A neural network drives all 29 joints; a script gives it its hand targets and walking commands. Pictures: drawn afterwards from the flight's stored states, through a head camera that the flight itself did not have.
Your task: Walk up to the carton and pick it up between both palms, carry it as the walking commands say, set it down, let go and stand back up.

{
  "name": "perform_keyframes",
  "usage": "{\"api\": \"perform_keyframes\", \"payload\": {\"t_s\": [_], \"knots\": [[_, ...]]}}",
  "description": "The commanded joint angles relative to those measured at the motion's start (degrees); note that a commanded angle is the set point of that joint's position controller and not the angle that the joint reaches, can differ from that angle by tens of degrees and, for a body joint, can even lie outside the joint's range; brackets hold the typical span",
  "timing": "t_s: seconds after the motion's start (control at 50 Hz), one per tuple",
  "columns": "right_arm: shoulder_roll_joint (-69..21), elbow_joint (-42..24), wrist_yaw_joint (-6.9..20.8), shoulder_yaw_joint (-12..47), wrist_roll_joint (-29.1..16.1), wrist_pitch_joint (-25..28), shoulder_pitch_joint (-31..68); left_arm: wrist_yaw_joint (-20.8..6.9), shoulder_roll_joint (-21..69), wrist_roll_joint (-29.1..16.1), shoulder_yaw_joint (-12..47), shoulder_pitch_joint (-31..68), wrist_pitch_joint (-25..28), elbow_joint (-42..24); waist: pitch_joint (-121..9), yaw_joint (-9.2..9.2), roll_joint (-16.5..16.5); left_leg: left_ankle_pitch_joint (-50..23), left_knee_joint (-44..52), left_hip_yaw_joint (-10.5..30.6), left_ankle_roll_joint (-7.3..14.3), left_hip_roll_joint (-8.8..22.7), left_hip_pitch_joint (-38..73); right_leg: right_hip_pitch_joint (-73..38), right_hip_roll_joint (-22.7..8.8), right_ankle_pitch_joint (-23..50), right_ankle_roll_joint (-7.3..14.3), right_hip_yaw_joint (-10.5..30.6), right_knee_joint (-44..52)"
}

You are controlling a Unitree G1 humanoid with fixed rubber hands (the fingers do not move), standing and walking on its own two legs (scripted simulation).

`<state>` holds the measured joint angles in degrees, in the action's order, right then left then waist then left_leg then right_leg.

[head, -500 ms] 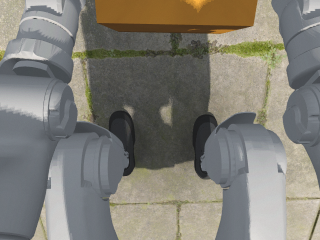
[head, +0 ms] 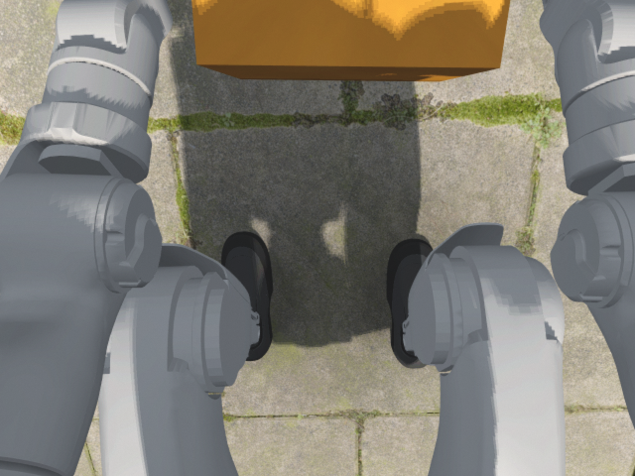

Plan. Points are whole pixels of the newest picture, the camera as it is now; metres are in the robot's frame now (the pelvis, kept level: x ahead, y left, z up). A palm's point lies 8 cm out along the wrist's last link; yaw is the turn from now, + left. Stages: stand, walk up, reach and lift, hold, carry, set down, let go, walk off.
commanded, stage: reach and lift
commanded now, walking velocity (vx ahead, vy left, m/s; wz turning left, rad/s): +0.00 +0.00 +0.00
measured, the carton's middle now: out of the picture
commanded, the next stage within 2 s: none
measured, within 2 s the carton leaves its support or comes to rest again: leaves its support in 0.16 s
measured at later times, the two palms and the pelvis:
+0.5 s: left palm out of the picture +0.56 +0.14 -0.13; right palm out of the picture +0.55 -0.21 -0.11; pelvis -0.02 +0.00 +0.03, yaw -2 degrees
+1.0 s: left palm out of the picture +0.55 +0.13 -0.08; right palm out of the picture +0.53 -0.20 -0.06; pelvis -0.02 +0.00 +0.07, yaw -2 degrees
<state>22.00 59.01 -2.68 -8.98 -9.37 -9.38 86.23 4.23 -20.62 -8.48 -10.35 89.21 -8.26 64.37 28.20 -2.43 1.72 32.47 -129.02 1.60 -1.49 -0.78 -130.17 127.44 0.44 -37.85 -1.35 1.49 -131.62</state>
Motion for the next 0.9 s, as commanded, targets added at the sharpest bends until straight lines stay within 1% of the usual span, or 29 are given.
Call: {"api": "perform_keyframes", "payload": {"t_s": [0.0,0.04,0.06,0.08,0.12,0.14,0.16,0.18,0.22,0.3,0.32,0.34,0.38,0.44,0.46,0.48,0.52,0.54,0.56,0.6,0.62,0.64,0.66,0.68,0.74,0.78,0.8,0.82,0.88], "knots": [[-49.2,-17.2,14.7,19.3,-5.7,0.7,35.0,-13.2,52.4,-5.7,18.3,30.5,-0.1,-14.6,-83.3,-2.58,-2.4,-24.5,5.2,-5.4,1.7,-4.6,39.4,-34.1,3.8,28.9,0.7,-4.8,11.4],[-49.0,-18.8,14.2,20.5,-6.5,0.4,37.7,-12.9,52.7,-7.0,19.3,33.2,-0.3,-16.4,-88.8,-2.57,-2.6,-24.1,5.3,-6.1,1.5,-4.6,40.3,-37.4,3.8,29.3,0.8,-5.0,11.5],[-49.2,-21.0,13.9,20.9,-6.9,0.5,38.7,-12.7,53.2,-7.5,19.7,33.4,-0.2,-17.6,-92.7,-2.58,-2.7,-26.3,5.4,-6.3,1.5,-4.8,42.5,-39.8,3.9,31.6,0.6,-5.4,11.6],[-49.5,-23.0,13.6,21.5,-7.5,0.5,40.4,-12.3,52.8,-7.9,20.0,34.7,-0.1,-19.4,-95.8,-2.09,-3.1,-27.0,5.6,-6.4,1.5,-5.0,43.8,-41.0,4.1,32.5,0.5,-5.4,11.7],[-49.2,-25.9,13.0,21.6,-8.1,0.6,43.3,-11.6,52.5,-8.6,20.6,37.3,-0.1,-22.2,-100.2,-2.02,-3.1,-27.1,6.0,-6.8,1.5,-5.0,45.5,-42.5,4.4,32.3,0.5,-5.7,12.1],[-49.2,-26.7,12.7,21.7,-8.4,0.5,44.6,-11.1,52.2,-8.7,20.7,38.3,-0.1,-23.4,-102.2,-1.46,-2.9,-27.5,6.0,-7.1,1.4,-5.2,46.0,-43.2,4.3,32.6,0.5,-5.5,12.4],[-49.5,-26.0,12.4,21.4,-8.0,0.4,44.8,-11.0,51.9,-8.6,20.2,39.1,-0.1,-23.8,-102.2,-1.48,-3.1,-26.3,6.7,-7.3,1.4,-5.2,45.4,-43.4,4.4,31.7,0.4,-5.7,12.9],[-49.5,-25.3,12.2,20.9,-7.9,0.3,45.4,-10.7,51.6,-8.1,19.7,39.4,-0.2,-23.6,-101.5,-0.76,-2.9,-25.1,7.1,-7.4,1.4,-5.1,44.9,-42.6,4.5,30.3,0.5,-5.6,13.3],[-49.9,-20.4,12.5,18.7,-6.1,-0.3,43.8,-10.7,50.9,-6.2,17.5,39.2,-0.5,-21.5,-95.0,0.16,-2.6,-20.6,8.8,-7.5,1.4,-4.9,42.4,-38.3,4.5,25.1,0.8,-5.8,14.6],[-52.8,-10.9,14.2,13.2,-1.6,-2.1,37.4,-11.4,50.0,-2.4,14.3,39.3,-1.2,-18.7,-83.7,0.30,-1.2,-13.7,11.2,-7.2,1.7,-4.5,38.3,-30.9,4.6,17.5,1.2,-6.1,16.2],[-53.4,-9.9,14.6,12.4,-0.5,-2.5,36.4,-11.7,50.4,-1.9,13.8,38.7,-1.6,-17.8,-82.8,-0.13,-1.2,-13.1,11.5,-7.2,1.7,-4.5,38.4,-30.6,4.5,16.7,1.2,-6.2,16.5],[-54.8,-8.7,15.2,11.9,0.1,-3.0,34.8,-11.9,50.3,-1.4,14.0,38.4,-1.9,-18.1,-83.1,0.26,-0.8,-13.3,11.8,-7.4,1.7,-4.5,39.1,-30.2,4.5,16.5,1.2,-6.4,16.7],[-56.0,-10.6,15.6,12.2,-0.2,-3.5,34.9,-12.1,51.3,-2.2,15.0,40.3,-2.2,-21.2,-88.9,0.16,0.0,-16.1,11.8,-7.5,1.4,-4.5,42.5,-32.6,4.7,18.8,1.3,-6.4,16.8],[-56.8,-12.1,15.9,13.0,-0.6,-4.5,36.3,-12.4,52.6,-2.4,15.6,40.5,-3.4,-21.2,-93.4,0.22,0.4,-16.8,12.0,-7.9,1.2,-4.5,44.5,-34.0,4.6,19.0,1.3,-6.9,17.4],[-57.0,-14.4,15.9,13.9,-0.9,-4.7,36.9,-12.5,53.2,-2.8,16.3,40.7,-3.7,-22.9,-96.7,0.25,0.3,-18.6,12.0,-7.9,1.1,-4.6,45.9,-35.9,4.6,20.9,1.3,-6.8,17.5],[-56.8,-17.3,15.7,14.8,-1.4,-4.7,38.3,-12.6,54.0,-3.5,17.1,41.2,-3.9,-24.5,-100.9,-0.32,-0.1,-20.2,12.0,-7.9,1.1,-4.8,47.5,-38.3,4.7,22.7,1.2,-7.0,17.5],[-56.3,-21.5,15.3,16.7,-2.7,-4.8,41.0,-12.5,55.1,-4.6,18.5,42.1,-4.3,-27.3,-107.8,-0.47,-0.2,-23.3,11.6,-8.0,1.0,-5.1,50.0,-41.6,4.9,25.9,1.1,-7.0,17.3],[-56.2,-23.4,15.1,17.6,-3.3,-4.8,41.6,-12.4,55.9,-5.2,19.3,42.5,-4.4,-28.9,-110.7,-1.13,-0.6,-24.9,11.7,-7.7,1.0,-5.2,51.5,-42.6,5.0,27.6,1.0,-7.3,17.0],[-55.9,-24.5,15.0,18.1,-3.6,-4.8,42.3,-12.3,57.0,-5.5,19.9,42.4,-4.7,-29.6,-113.0,-1.94,-0.6,-25.9,11.7,-7.5,0.9,-5.3,52.8,-43.0,5.1,28.6,1.1,-7.5,16.9],[-55.6,-26.6,14.7,19.2,-4.0,-4.7,42.4,-12.1,58.6,-5.7,21.2,42.4,-4.9,-32.5,-118.2,-2.67,-0.9,-28.2,12.1,-7.3,0.6,-5.7,55.7,-44.4,5.3,30.8,1.1,-7.7,17.4],[-56.1,-26.3,14.7,19.4,-3.8,-4.8,41.8,-11.9,59.4,-5.3,21.0,41.0,-5.1,-32.2,-118.5,-2.78,-1.5,-28.2,12.5,-6.9,0.7,-5.8,56.0,-43.9,5.3,30.6,1.0,-7.9,17.6],[-56.3,-25.8,14.6,19.0,-3.2,-4.8,41.2,-11.9,59.8,-4.5,20.2,39.7,-5.3,-31.0,-117.1,-2.65,-1.1,-27.7,13.1,-6.9,0.7,-5.8,55.5,-42.8,5.4,29.8,1.0,-7.9,18.2],[-56.8,-25.1,14.6,18.2,-2.1,-4.8,40.0,-12.1,60.1,-3.5,19.2,38.0,-5.4,-29.2,-114.7,-2.57,-1.5,-26.5,13.5,-7.0,0.9,-5.9,53.0,-42.6,5.5,29.1,0.9,-7.6,18.7],[-57.9,-23.5,14.7,17.5,-0.9,-5.1,38.0,-12.4,59.8,-2.2,18.3,37.0,-5.4,-28.2,-113.2,-1.91,-2.1,-25.0,14.0,-7.3,0.9,-6.0,50.7,-42.4,5.4,28.4,0.9,-7.4,19.1],[-59.1,-22.8,14.7,17.3,0.2,-5.5,35.4,-13.2,59.6,-0.9,18.5,35.9,-5.6,-28.3,-113.4,-1.15,-1.3,-23.8,14.8,-8.1,1.0,-6.1,48.2,-43.6,5.7,28.5,0.7,-6.6,20.1],[-59.8,-21.2,15.0,17.2,0.7,-6.1,33.8,-13.4,59.4,-0.5,19.2,36.7,-5.8,-29.5,-113.7,-0.87,-0.7,-22.7,15.9,-8.0,0.9,-6.2,48.9,-43.5,5.8,27.5,0.8,-6.6,20.9],[-59.6,-21.5,15.0,17.4,0.8,-6.3,34.5,-13.4,59.5,-0.5,19.5,37.2,-6.1,-30.1,-114.4,-1.16,-0.7,-22.2,16.2,-8.0,0.8,-6.2,49.3,-44.1,5.8,27.0,0.9,-6.6,21.4],[-60.3,-20.8,15.1,17.4,0.6,-6.7,34.5,-13.5,59.2,-0.2,19.4,37.6,-6.4,-30.3,-114.7,-0.57,-0.5,-21.6,16.6,-8.0,0.9,-6.2,49.9,-43.6,5.8,26.0,0.9,-6.6,21.7],[-61.5,-21.4,15.4,17.8,0.6,-7.5,34.9,-13.8,59.5,0.9,18.4,36.2,-7.4,-29.9,-115.5,0.32,-1.6,-20.2,18.0,-8.2,1.2,-6.4,50.3,-44.2,5.9,24.1,0.6,-6.7,23.3]]}}
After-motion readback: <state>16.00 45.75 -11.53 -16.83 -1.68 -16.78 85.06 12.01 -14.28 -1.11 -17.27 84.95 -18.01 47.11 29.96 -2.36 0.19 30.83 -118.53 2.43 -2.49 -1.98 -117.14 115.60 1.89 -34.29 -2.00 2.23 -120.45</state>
